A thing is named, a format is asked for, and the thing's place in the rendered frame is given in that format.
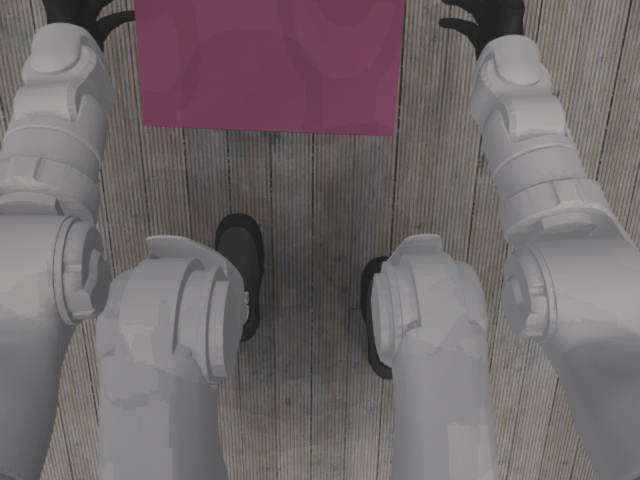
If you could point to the robot right upper arm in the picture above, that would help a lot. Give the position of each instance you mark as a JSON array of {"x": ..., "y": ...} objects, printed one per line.
[{"x": 579, "y": 298}]

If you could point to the robot left shin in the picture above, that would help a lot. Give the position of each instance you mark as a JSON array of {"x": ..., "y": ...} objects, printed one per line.
[{"x": 165, "y": 246}]

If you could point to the robot left upper arm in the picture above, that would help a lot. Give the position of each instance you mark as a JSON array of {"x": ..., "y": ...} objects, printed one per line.
[{"x": 53, "y": 275}]

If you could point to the robot right thigh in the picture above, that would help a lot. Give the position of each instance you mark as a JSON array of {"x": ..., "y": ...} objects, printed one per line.
[{"x": 444, "y": 415}]

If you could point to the robot right forearm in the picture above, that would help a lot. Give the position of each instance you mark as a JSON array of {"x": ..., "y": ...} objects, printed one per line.
[{"x": 534, "y": 162}]

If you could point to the carton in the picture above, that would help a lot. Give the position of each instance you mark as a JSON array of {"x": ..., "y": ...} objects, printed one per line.
[{"x": 304, "y": 66}]

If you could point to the robot left forearm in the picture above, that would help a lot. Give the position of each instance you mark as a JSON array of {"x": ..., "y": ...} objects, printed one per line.
[{"x": 53, "y": 147}]

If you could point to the left robot hand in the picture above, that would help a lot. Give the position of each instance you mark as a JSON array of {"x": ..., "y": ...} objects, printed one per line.
[{"x": 84, "y": 13}]

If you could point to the right robot hand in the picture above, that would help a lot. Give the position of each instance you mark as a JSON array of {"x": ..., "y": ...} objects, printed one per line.
[{"x": 495, "y": 18}]

